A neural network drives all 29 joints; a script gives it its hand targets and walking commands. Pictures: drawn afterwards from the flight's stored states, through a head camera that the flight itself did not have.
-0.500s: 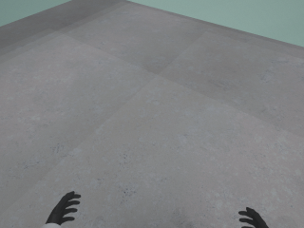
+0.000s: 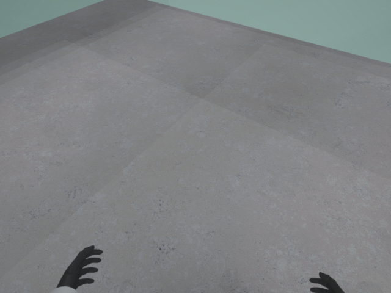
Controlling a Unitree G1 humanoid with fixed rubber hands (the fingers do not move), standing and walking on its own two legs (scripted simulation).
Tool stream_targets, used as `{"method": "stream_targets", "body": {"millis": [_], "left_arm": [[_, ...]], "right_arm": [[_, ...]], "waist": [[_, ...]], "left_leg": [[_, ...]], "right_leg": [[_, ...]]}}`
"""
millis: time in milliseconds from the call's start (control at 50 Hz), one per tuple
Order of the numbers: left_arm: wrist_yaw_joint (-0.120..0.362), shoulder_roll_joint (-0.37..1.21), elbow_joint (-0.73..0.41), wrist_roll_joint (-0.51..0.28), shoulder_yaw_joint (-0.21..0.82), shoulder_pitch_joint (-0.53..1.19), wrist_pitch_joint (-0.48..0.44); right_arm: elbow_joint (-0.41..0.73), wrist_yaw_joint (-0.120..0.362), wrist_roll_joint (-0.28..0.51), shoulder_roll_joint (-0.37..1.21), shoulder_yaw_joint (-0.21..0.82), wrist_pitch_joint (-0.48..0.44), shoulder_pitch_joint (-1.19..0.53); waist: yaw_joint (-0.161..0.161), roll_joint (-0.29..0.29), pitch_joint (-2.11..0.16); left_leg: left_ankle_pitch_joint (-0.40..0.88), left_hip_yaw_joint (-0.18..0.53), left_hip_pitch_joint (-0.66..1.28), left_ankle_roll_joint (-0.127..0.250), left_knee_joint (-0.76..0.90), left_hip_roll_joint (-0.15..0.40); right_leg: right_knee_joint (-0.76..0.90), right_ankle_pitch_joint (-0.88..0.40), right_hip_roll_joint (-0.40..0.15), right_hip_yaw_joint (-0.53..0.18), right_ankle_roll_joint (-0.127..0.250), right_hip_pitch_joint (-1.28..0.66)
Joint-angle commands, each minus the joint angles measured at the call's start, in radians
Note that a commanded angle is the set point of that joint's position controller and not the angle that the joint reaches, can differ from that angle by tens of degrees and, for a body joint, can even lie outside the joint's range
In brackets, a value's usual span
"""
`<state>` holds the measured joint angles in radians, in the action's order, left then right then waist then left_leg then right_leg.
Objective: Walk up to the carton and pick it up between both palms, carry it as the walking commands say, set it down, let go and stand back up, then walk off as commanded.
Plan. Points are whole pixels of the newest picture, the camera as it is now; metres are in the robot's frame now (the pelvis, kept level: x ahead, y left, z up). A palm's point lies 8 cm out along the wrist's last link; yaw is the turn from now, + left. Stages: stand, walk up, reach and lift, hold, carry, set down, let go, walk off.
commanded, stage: stand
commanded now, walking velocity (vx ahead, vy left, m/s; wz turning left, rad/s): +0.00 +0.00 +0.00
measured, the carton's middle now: out of the picture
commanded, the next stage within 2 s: walk up in 0.96 s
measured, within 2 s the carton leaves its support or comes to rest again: neither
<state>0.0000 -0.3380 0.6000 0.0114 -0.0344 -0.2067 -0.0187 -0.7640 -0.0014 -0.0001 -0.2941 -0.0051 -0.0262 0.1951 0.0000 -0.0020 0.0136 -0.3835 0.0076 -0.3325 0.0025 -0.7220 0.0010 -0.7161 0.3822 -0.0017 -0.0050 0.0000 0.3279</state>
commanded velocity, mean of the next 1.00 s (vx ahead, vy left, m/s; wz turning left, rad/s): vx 0.00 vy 0.00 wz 0.00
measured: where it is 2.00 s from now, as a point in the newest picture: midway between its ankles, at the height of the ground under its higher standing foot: outside the picture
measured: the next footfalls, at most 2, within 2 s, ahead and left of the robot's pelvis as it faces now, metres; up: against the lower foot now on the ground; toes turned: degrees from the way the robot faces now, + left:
left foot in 1.88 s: +0.03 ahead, +0.15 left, +0.00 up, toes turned -21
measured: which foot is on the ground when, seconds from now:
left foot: down 0.00-1.00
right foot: down 0.00-1.00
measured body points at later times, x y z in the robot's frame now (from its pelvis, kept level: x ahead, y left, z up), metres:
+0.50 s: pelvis +0.00 +0.00 +0.00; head +0.00 +0.00 +0.45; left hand +0.16 +0.28 -0.07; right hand +0.13 -0.27 -0.11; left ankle +0.00 +0.12 -0.72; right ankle +0.00 -0.12 -0.72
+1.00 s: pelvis -0.01 +0.00 +0.00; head -0.01 -0.01 +0.45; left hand +0.16 +0.28 -0.06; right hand +0.12 -0.28 -0.11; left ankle +0.00 +0.12 -0.72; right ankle +0.00 -0.12 -0.72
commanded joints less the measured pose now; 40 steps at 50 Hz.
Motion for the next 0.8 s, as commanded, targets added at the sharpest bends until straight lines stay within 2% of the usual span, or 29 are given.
{"method": "stream_targets", "body": {"millis": [0, 40, 100, 220, 280, 340, 420, 520, 560, 640, 660, 780], "left_arm": [[-0.009, -0.205, 0.022, 0.003, -0.050, 0.032, -0.040], [-0.009, -0.207, 0.023, 0.003, -0.052, 0.031, -0.040], [-0.009, -0.204, 0.023, 0.000, -0.048, 0.033, -0.040], [-0.009, -0.209, 0.025, 0.004, -0.049, 0.041, -0.040], [-0.009, -0.211, 0.027, 0.000, -0.048, 0.033, -0.041], [-0.010, -0.214, 0.028, 0.001, -0.048, 0.037, -0.040], [-0.010, -0.208, 0.031, 0.002, -0.045, 0.032, -0.041], [-0.009, -0.214, 0.033, 0.002, -0.048, 0.032, -0.042], [-0.011, -0.202, 0.033, 0.000, -0.045, 0.035, -0.041], [-0.009, -0.207, 0.038, 0.000, -0.045, 0.028, -0.041], [-0.010, -0.208, 0.040, 0.002, -0.045, 0.034, -0.043], [-0.011, -0.204, 0.040, 0.001, -0.047, 0.037, -0.038]], "right_arm": [[0.058, -0.002, -0.022, -0.258, -0.076, -0.033, -0.091], [0.055, -0.002, -0.025, -0.253, -0.074, -0.032, -0.092], [0.053, -0.003, -0.022, -0.252, -0.073, -0.033, -0.093], [0.044, -0.002, -0.019, -0.251, -0.073, -0.032, -0.099], [0.037, -0.002, -0.019, -0.254, -0.072, -0.030, -0.093], [0.035, -0.001, -0.018, -0.252, -0.073, -0.030, -0.092], [0.035, -0.001, -0.019, -0.255, -0.073, -0.030, -0.098], [0.022, -0.002, -0.017, -0.253, -0.072, -0.028, -0.093], [0.027, -0.002, -0.021, -0.255, -0.071, -0.028, -0.103], [0.023, 0.000, -0.019, -0.259, -0.072, -0.029, -0.096], [0.022, 0.000, -0.017, -0.258, -0.073, -0.028, -0.096], [0.015, 0.000, -0.016, -0.259, -0.071, -0.027, -0.106]], "waist": [[-0.002, -0.030, -0.073], [-0.002, -0.010, -0.071], [-0.003, -0.026, -0.075], [0.001, -0.008, -0.066], [-0.004, -0.028, -0.064], [0.003, -0.008, -0.069], [-0.001, -0.020, -0.059], [0.000, -0.007, -0.051], [-0.005, -0.022, -0.051], [-0.005, -0.006, -0.050], [0.002, -0.018, -0.048], [-0.002, -0.014, -0.044]], "left_leg": [[0.251, 0.099, 0.022, 0.079, 0.146, 0.093], [0.269, 0.091, 0.034, 0.077, 0.138, 0.094], [0.277, 0.096, 0.034, 0.078, 0.142, 0.090], [0.256, 0.087, 0.036, 0.074, 0.140, 0.087], [0.259, 0.092, 0.032, 0.076, 0.148, 0.089], [0.249, 0.095, 0.037, 0.076, 0.151, 0.090], [0.258, 0.092, 0.039, 0.075, 0.149, 0.090], [0.255, 0.092, 0.043, 0.074, 0.153, 0.085], [0.246, 0.102, 0.037, 0.079, 0.167, 0.093], [0.255, 0.095, 0.045, 0.073, 0.162, 0.087], [0.259, 0.091, 0.045, 0.070, 0.163, 0.084], [0.262, 0.088, 0.046, 0.072, 0.175, 0.093]], "right_leg": [[0.118, -0.232, -0.084, -0.089, 0.073, -0.051], [0.119, -0.245, -0.085, -0.087, 0.069, -0.046], [0.118, -0.253, -0.087, -0.088, 0.071, -0.058], [0.132, -0.252, -0.089, -0.096, 0.073, -0.049], [0.135, -0.245, -0.087, -0.092, 0.070, -0.055], [0.139, -0.243, -0.087, -0.096, 0.070, -0.057], [0.142, -0.260, -0.090, -0.095, 0.071, -0.057], [0.155, -0.244, -0.095, -0.104, 0.074, -0.051], [0.147, -0.250, -0.088, -0.092, 0.071, -0.060], [0.156, -0.246, -0.092, -0.102, 0.071, -0.059], [0.162, -0.252, -0.096, -0.109, 0.073, -0.058], [0.164, -0.258, -0.089, -0.092, 0.066, -0.063]]}}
